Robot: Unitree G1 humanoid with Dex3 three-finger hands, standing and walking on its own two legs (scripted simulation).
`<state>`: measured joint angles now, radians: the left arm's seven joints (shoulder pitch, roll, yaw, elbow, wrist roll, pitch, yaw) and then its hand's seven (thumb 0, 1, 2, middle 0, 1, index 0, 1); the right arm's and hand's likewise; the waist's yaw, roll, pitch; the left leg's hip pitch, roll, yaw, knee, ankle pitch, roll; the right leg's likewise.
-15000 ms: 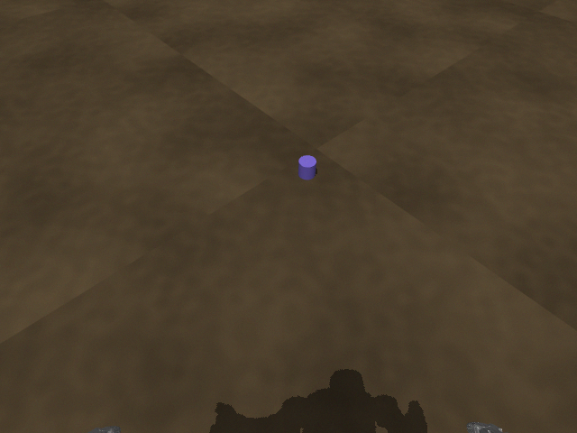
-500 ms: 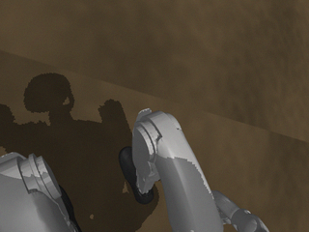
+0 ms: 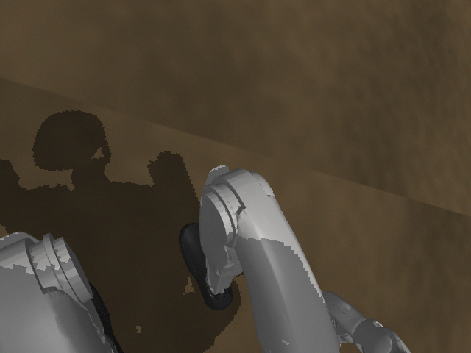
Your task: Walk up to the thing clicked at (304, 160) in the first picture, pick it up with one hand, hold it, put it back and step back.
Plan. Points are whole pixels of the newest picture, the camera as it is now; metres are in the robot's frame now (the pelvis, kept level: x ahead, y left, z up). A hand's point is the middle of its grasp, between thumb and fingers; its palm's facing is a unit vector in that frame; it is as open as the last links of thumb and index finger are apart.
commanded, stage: settle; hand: left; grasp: from above
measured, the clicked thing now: out of the picture +0.45 +0.33 -0.26
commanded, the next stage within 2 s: lift in 0.96 s
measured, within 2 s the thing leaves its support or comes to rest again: leaves its support in 0.40 s
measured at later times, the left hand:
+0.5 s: hand out of the picture +0.46 +0.34 -0.20, palm faces -0.34 -0.13 -0.93, open 11.3 cm
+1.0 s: hand out of the picture +0.44 +0.34 -0.12, palm faces -0.44 -0.13 -0.89, open 11.3 cm
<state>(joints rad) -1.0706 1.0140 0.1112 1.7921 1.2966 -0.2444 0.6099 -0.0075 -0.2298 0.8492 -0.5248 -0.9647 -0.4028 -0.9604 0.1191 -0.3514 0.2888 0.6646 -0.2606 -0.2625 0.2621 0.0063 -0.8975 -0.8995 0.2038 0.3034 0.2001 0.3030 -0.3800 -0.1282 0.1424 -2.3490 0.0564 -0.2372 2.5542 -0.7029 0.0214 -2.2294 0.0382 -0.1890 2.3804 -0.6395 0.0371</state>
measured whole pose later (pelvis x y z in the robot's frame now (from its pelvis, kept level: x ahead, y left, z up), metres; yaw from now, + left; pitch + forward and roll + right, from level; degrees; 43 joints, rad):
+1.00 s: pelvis +0.00 -0.01 +0.04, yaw +6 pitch +32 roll -9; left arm -0.94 0.78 0.08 1.30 1.20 -0.19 0.26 0.00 -0.22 0.78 -0.61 -0.84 -0.50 -0.84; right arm 0.15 -0.31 0.09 0.69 -0.13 -0.07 0.18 0.01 -0.92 -0.90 0.20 0.30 0.20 0.30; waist -0.25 -0.01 -0.01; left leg -2.30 0.03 -0.14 2.39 -0.67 0.01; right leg -2.21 0.00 -0.12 2.29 -0.66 0.01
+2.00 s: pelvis +0.01 +0.00 +0.25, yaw +11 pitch +27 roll -4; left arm -0.47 0.53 -0.07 0.76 1.00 0.00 0.08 -0.01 -0.21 0.77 -0.61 -0.83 -0.50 -0.84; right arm 0.18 -0.25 -0.01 0.66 0.02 0.03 0.00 0.01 -0.91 -0.90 0.21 0.30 0.20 0.30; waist -0.11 0.04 -0.19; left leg -1.59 0.04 -0.04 1.70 -0.60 0.02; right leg -1.54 -0.01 -0.04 1.65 -0.59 0.02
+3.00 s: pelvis +0.08 +0.01 +0.44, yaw +12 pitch +9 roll -1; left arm -0.29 0.38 -0.18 0.81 1.01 0.03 0.13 -0.01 -0.20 0.76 -0.60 -0.84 -0.48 -0.85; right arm 0.26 -0.25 -0.04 0.74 0.04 0.00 -0.04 0.01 -0.90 -0.90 0.21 0.30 0.20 0.30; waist -0.06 0.02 -0.08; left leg -0.55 0.03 0.03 0.77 -0.37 0.01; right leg -0.54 -0.01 0.00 0.74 -0.36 0.02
